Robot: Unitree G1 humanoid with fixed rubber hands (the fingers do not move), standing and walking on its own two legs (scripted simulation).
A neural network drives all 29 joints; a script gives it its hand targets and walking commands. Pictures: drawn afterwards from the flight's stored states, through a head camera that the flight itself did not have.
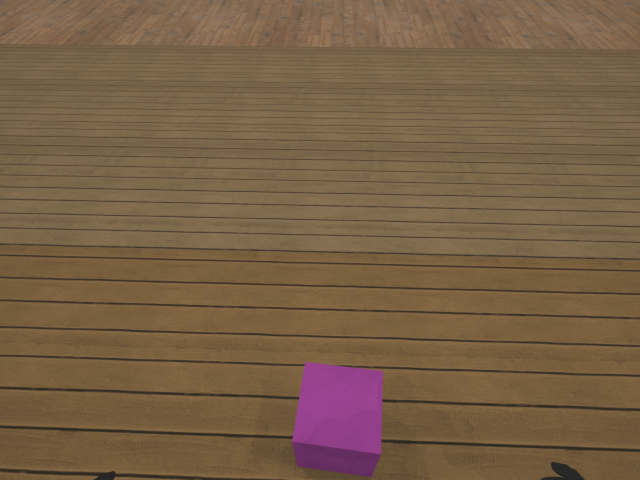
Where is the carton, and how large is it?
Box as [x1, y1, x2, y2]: [292, 362, 382, 476]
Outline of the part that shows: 305,362 292,439 297,465 371,476 380,455 382,371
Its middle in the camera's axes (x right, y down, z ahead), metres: +0.05 +0.50 +1.07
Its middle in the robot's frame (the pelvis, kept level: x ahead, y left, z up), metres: +0.40 -0.03 -0.66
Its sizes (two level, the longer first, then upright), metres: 0.210 0.200 0.250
